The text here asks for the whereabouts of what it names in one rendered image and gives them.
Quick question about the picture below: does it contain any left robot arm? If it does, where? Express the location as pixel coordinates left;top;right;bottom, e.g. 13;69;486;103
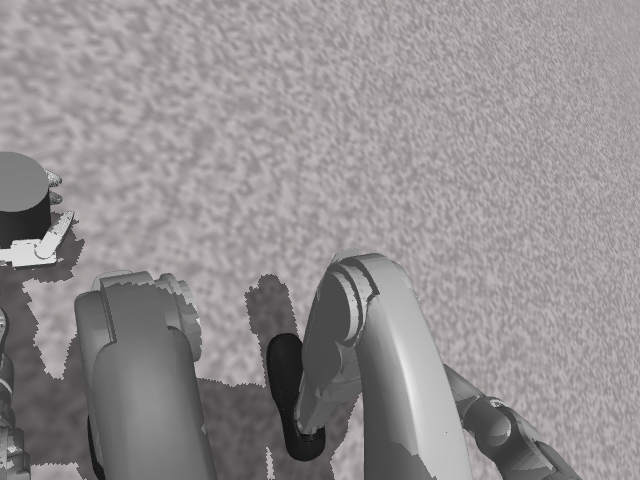
0;307;31;480

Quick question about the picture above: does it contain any left robot foot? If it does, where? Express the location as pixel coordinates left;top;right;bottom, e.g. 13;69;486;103
87;414;106;480

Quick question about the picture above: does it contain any right robot arm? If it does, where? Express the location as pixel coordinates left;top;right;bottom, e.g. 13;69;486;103
463;396;582;480

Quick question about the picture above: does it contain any can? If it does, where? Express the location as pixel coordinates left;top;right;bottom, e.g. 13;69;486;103
0;151;51;249

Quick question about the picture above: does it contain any left robot hand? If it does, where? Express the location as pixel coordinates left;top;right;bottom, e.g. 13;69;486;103
0;151;74;271

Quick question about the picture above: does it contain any right robot hand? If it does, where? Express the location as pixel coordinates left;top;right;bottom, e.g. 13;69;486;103
443;363;487;429

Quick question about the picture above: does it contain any right robot foot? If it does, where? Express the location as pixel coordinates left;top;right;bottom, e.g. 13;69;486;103
266;333;326;461

